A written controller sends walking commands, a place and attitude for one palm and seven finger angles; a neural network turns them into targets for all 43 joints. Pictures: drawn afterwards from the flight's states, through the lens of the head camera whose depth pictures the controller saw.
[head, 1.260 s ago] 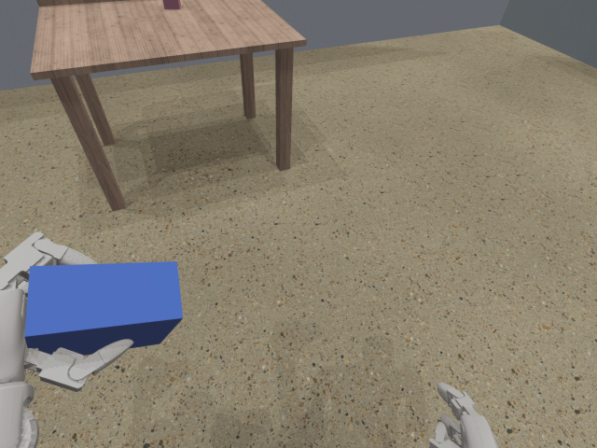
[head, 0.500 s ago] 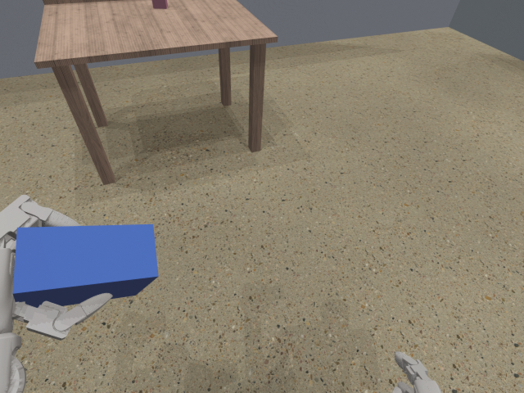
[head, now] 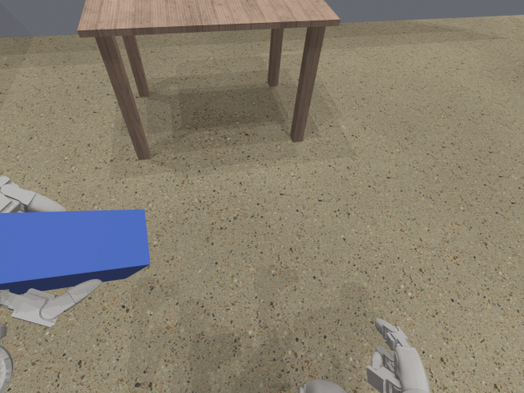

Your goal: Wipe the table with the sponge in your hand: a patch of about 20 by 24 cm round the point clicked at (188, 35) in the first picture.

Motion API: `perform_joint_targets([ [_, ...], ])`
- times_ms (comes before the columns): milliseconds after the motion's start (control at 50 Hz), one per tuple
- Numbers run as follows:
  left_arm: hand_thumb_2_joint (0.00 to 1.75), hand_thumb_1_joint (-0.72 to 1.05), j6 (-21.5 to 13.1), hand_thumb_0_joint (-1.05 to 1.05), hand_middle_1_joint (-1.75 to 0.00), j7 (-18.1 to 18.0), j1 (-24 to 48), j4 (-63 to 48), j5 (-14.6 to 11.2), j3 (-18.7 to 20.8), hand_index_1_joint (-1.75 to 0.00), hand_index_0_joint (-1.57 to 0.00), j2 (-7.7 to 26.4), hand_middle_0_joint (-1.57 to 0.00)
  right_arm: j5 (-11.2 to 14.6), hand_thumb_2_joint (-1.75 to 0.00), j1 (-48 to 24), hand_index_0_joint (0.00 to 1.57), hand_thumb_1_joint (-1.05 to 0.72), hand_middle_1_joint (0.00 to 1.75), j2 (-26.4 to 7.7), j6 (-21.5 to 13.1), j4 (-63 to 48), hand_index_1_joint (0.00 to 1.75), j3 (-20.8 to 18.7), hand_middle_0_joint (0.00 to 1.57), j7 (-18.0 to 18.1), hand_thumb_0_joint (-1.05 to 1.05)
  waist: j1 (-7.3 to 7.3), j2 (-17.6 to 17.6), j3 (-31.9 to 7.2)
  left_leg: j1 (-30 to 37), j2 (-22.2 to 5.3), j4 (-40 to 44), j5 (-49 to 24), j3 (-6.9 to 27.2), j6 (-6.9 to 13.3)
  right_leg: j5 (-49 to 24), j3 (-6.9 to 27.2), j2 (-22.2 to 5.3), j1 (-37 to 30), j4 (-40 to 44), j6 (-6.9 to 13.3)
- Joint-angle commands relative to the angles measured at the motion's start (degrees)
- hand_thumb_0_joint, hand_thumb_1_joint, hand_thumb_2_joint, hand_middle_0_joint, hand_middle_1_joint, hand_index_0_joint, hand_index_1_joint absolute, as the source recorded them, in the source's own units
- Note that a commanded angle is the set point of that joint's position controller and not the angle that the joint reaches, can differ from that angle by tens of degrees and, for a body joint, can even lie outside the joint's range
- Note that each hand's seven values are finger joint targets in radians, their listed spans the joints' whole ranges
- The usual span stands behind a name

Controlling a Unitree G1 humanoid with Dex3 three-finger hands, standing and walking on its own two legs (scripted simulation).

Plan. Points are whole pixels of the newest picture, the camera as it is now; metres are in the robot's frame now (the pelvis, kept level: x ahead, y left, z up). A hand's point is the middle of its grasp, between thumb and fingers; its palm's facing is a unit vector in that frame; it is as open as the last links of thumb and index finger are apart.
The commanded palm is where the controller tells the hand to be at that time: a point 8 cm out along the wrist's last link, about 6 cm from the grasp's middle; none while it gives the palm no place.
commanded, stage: walk to a spot facing it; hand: left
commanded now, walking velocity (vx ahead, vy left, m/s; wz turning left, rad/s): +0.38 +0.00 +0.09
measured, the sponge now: (96, 250) +0.24 +0.21 +0.15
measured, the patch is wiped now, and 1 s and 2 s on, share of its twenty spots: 0.00 0.00 0.00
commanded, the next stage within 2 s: none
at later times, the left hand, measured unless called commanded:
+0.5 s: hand (146, 163) +0.35 +0.18 +0.18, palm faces +0.41 -0.77 -0.49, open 10.4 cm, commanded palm +0.29 +0.23 +0.19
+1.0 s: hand (175, 96) +0.49 +0.18 +0.18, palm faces +0.53 -0.69 -0.50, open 10.4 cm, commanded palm +0.43 +0.21 +0.19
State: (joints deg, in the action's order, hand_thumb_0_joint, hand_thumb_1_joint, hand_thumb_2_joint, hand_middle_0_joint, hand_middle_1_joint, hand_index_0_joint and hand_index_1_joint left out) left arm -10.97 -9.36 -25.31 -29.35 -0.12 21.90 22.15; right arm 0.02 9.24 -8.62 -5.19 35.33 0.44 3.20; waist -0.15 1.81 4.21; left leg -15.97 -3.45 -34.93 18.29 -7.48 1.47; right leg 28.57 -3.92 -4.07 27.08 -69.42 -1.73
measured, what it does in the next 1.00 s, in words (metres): walks ahead: right foot, then left foot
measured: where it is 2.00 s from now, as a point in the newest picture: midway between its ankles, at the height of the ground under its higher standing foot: (275, 283)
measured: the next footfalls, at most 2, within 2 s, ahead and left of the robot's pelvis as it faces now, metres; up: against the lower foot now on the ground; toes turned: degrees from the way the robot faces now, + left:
right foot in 0.24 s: +0.22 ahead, -0.16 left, +0.00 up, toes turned -8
left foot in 0.62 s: +0.29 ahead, +0.09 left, +0.00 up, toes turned +17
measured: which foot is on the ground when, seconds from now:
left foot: down 0.00-0.24, up 0.26-0.60, down 0.62-0.94, up 0.96-1.00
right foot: up 0.00-0.22, down 0.24-0.62, up 0.64-0.92, down 0.94-1.00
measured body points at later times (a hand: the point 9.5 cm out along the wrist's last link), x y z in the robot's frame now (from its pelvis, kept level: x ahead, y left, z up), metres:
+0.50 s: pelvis +0.16 -0.07 +0.01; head +0.19 -0.06 +0.45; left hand +0.32 +0.22 +0.20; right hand +0.33 -0.31 -0.09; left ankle +0.19 +0.08 -0.68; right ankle +0.18 -0.16 -0.73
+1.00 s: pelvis +0.32 -0.09 -0.01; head +0.35 -0.11 +0.44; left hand +0.46 +0.21 +0.21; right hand +0.51 -0.26 -0.13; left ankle +0.25 +0.05 -0.69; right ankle +0.37 -0.19 -0.73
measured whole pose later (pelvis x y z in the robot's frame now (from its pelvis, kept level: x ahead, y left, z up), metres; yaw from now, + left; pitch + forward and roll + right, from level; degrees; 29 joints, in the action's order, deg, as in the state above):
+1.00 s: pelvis +0.32 -0.09 -0.01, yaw +10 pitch -1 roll +0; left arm -11.7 -7.9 -24.9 -28.4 -0.3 20.2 21.7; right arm 0.0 11.8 -8.9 -4.2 36.6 1.6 3.2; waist -1.0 -4.1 4.1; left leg -20.8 -7.0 -56.5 26.7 -2.1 -0.4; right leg 15.8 -11.9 -5.6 19.5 -38.6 1.4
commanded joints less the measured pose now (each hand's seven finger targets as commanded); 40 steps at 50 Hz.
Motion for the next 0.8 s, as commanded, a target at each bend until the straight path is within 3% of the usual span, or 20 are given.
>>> perform_joint_targets([
  [0,1.30,0.10,-4.47,0.00,-1.60,-0.41,-0.02,-16.92,-1.12,3.54,-1.60,-1.20,5.84,-1.20,0.40,-0.90,-0.30,0.20,-0.90,0.30,-8.49,-3.77,-7.56,0.30,-3.36,0.20,0.06,0.00,0.53,-13.80,-8.75,13.17,-13.89,17.54,-17.35,13.71,9.20,-7.50,-1.17,-2.79,9.98,9.28,-0.68],
  [120,1.30,0.10,-3.92,0.00,-1.60,0.37,1.92,-9.89,-1.35,4.63,-1.60,-1.20,6.54,-1.20,-0.04,-0.90,-0.96,0.20,-0.90,0.30,-8.32,-3.63,-8.04,0.30,-3.12,0.20,1.57,0.00,0.45,-14.26,-5.71,6.59,-12.67,16.98,-13.43,6.38,6.71,-12.77,-7.79,0.35,-3.51,28.40,-0.97],
  [180,1.30,0.10,-3.13,0.00,-1.60,0.56,3.85,-8.01,-1.08,4.32,-1.60,-1.20,7.08,-1.20,0.08,-0.90,-1.79,0.20,-0.90,0.30,-8.00,-2.70,-7.67,0.30,-2.75,0.20,1.89,0.00,-0.90,-9.99,-9.36,0.90,-9.24,0.58,-13.10,2.84,4.79,-15.91,-9.78,2.96,-20.99,38.67,-0.05],
  [200,1.30,0.10,-2.85,0.00,-1.60,0.57,5.53,-9.04,-0.70,4.07,-1.60,-1.20,7.72,-1.20,0.42,-0.90,-1.95,0.20,-0.90,0.30,-7.26,-2.42,-7.79,0.30,-2.78,0.20,1.71,0.00,-1.36,-2.60,-11.27,-3.87,-5.85,-13.28,-8.28,0.34,3.17,-13.88,-2.35,-2.21,-26.14,42.88,2.31],
  [220,1.30,0.10,-2.38,0.00,-1.60,0.26,5.10,-8.56,-0.13,4.60,-1.60,-1.20,9.36,-1.20,0.53,-0.90,-2.39,0.20,-0.90,0.30,-5.74,-1.98,-8.91,0.30,-2.50,0.20,1.47,0.00,-1.39,12.98,-12.47,-18.58,2.03,-31.56,8.80,-1.11,0.71,-15.21,23.54,-16.84,-32.57,48.59,9.18],
  [240,1.30,0.10,-3.18,0.00,-1.60,-0.38,6.62,-11.47,-0.97,8.01,-1.60,-1.20,13.09,-1.20,-0.08,-0.90,-5.54,0.20,-0.90,0.30,-7.27,-2.26,-10.24,0.30,-2.08,0.20,1.27,0.00,-2.37,11.74,-10.96,-25.36,1.97,-40.76,15.37,6.17,-0.29,-17.26,36.16,-23.88,-30.77,53.90,13.51],
  [260,1.30,0.10,-4.03,0.00,-1.60,0.12,6.11,-11.01,-1.34,7.56,-1.60,-1.20,11.88,-1.20,-0.43,-0.90,-2.22,0.20,-0.90,0.30,-8.04,-2.29,-7.80,0.30,-2.98,0.20,0.61,0.00,-0.91,9.34,-12.12,-22.60,-0.30,-44.50,11.19,9.45,-0.85,-4.80,33.42,-23.14,-26.70,55.19,12.62],
  [280,1.30,0.10,-4.32,0.00,-1.60,0.43,5.03,-12.62,-1.27,7.49,-1.60,-1.20,12.32,-1.20,-0.13,-0.90,-3.27,0.20,-0.90,0.30,-8.76,-1.71,-7.90,0.30,-3.13,0.20,0.08,0.00,-0.80,8.38,-9.99,-24.05,-1.78,-46.24,7.26,9.50,-1.60,-1.11,30.35,-23.06,-24.46,55.21,12.83],
  [320,1.30,0.10,-5.12,0.00,-1.60,0.47,4.50,-16.04,-0.93,9.03,-1.60,-1.20,12.78,-1.20,0.29,-0.90,-5.21,0.20,-0.90,0.30,-8.18,-0.06,-7.47,0.30,-2.79,0.20,0.08,0.00,-0.49,3.41,-8.97,-22.60,-4.01,-43.41,4.06,9.12,-2.76,-5.43,18.10,-19.86,-19.66,54.51,11.76],
  [380,1.30,0.10,-5.33,0.00,-1.60,-0.29,2.24,-17.59,-1.08,8.86,-1.60,-1.20,11.43,-1.20,-0.10,-0.90,-4.26,0.20,-0.90,0.30,-8.22,0.43,-8.21,0.30,-2.99,0.20,0.28,0.00,0.20,2.45,-8.79,-16.48,-5.68,-27.63,2.20,6.67,-2.74,-13.82,8.12,-18.16,-15.44,54.00,10.86],
  [440,1.30,0.10,-4.97,0.00,-1.60,-1.46,-2.74,-15.87,-1.56,9.24,-1.60,-1.20,10.43,-1.20,-0.50,-0.90,-3.03,0.20,-0.90,0.30,-7.16,0.26,-9.55,0.30,-2.65,0.20,0.38,0.00,-1.13,4.43,-10.42,-11.53,-3.29,-11.28,0.62,0.07,-2.04,-17.80,3.44,-15.99,-19.10,51.63,10.51],
  [480,1.30,0.10,-4.57,0.00,-1.60,-2.09,-2.09,-14.80,-1.65,8.21,-1.60,-1.20,9.15,-1.20,-0.44,-0.90,-2.46,0.20,-0.90,0.30,-7.41,-0.09,-10.11,0.30,-3.05,0.20,0.61,0.00,-1.58,5.16,-9.79,-8.42,-1.79,-5.49,0.00,-2.40,-1.71,-15.36,4.45,-15.67,-18.99,51.07,10.34],
  [560,1.30,0.10,-4.46,0.00,-1.60,-2.57,3.08,-12.89,-1.30,5.22,-1.60,-1.20,7.92,-1.20,-0.32,-0.90,-0.01,0.20,-0.90,0.30,-8.36,-0.35,-10.16,0.30,-3.42,0.20,1.78,0.00,0.37,1.41,-9.24,5.09,0.02,6.86,-4.34,-4.62,-0.85,-10.81,-0.57,-10.61,-14.92,40.76,6.26],
  [580,1.30,0.10,-4.83,0.00,-1.60,-2.45,5.09,-13.73,-1.28,4.50,-1.60,-1.20,7.44,-1.20,-0.05,-0.90,0.89,0.20,-0.90,0.30,-9.51,-0.51,-10.27,0.30,-3.85,0.20,2.11,0.00,1.39,-5.37,-10.12,10.13,-2.84,10.46,-2.44,1.38,1.31,-11.76,-2.56,-8.02,-11.14,31.13,4.47],
  [600,1.30,0.10,-5.15,0.00,-1.60,-2.50,5.73,-13.57,-1.36,4.71,-1.60,-1.20,7.21,-1.20,0.17,-0.90,0.54,0.20,-0.90,0.30,-10.54,-0.70,-10.59,0.30,-4.01,0.20,2.00,0.00,1.37,-16.87,-10.55,16.02,-12.79,15.31,-5.46,18.53,6.44,-7.28,-6.08,-1.35,-1.76,17.51,1.12],
  [620,1.30,0.10,-5.97,0.00,-1.60,-1.77,7.11,-12.52,-1.12,3.76,-1.60,-1.20,7.96,-1.20,0.00,-0.90,-0.56,0.20,-0.90,0.30,-10.12,-1.11,-10.56,0.30,-3.54,0.20,1.51,0.00,1.22,-22.99,-9.37,16.81,-21.21,19.41,-5.10,33.91,11.27,7.80,-2.29,0.93,6.67,6.43,0.90],
  [640,1.30,0.10,-5.82,0.00,-1.60,-1.41,8.01,-11.21,-0.22,4.62,-1.60,-1.20,9.69,-1.20,-0.30,-0.90,-1.47,0.20,-0.90,0.30,-9.18,-1.53,-9.63,0.30,-2.97,0.20,1.14,0.00,1.40,-19.16,-6.61,13.31,-23.90,21.19,-1.46,37.93,13.85,5.68,2.75,-1.66,10.84,1.16,1.01],
  [660,1.30,0.10,-5.65,0.00,-1.60,-1.15,7.69,-12.17,-0.16,5.12,-1.60,-1.20,9.95,-1.20,0.10,-0.90,-1.49,0.20,-0.90,0.30,-9.24,-1.56,-8.93,0.30,-3.58,0.20,0.86,0.00,1.24,-15.91,-5.76,13.12,-23.06,19.77,-1.57,34.73,14.36,3.70,4.28,-3.26,13.43,0.32,0.67],
  [700,1.30,0.10,-5.71,0.00,-1.60,-0.81,4.88,-17.53,-0.50,4.07,-1.60,-1.20,7.83,-1.20,0.47,-0.90,-1.09,0.20,-0.90,0.30,-8.96,-2.23,-8.76,0.30,-3.90,0.20,0.23,0.00,0.16,-15.13,-7.40,11.54,-18.05,18.38,-3.84,21.84,11.04,-1.19,1.60,-3.62,11.55,4.01,0.11],
  [780,1.30,0.10,-5.40,0.00,-1.60,-0.92,-0.29,-18.36,-1.32,4.98,-1.60,-1.20,7.13,-1.20,0.00,-0.90,-0.77,0.20,-0.90,0.30,-8.42,-3.88,-8.49,0.30,-3.29,0.20,-0.04,0.00,-0.19,-17.58,-9.28,6.91,-14.29,18.33,-9.88,10.29,7.81,-6.13,-4.11,-1.99,0.26,20.11,-0.57],
])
